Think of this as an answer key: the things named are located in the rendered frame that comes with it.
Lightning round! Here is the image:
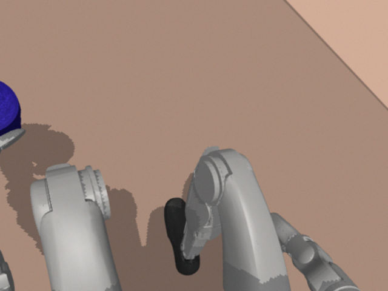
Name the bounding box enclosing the right robot arm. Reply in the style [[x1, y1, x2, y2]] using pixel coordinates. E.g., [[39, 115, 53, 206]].
[[286, 235, 360, 291]]

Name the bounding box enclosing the right robot hand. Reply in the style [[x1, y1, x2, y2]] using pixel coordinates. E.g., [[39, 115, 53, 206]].
[[270, 213, 301, 252]]

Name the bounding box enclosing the left robot arm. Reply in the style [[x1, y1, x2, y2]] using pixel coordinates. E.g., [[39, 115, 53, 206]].
[[0, 250, 15, 291]]

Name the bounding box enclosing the left robot hand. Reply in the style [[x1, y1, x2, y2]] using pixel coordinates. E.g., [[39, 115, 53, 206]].
[[0, 129, 25, 153]]

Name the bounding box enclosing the right robot foot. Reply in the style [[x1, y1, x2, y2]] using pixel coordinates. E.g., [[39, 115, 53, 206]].
[[164, 198, 200, 275]]

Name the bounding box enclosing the cup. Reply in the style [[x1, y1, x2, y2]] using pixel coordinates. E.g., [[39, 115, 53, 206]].
[[0, 81, 21, 136]]

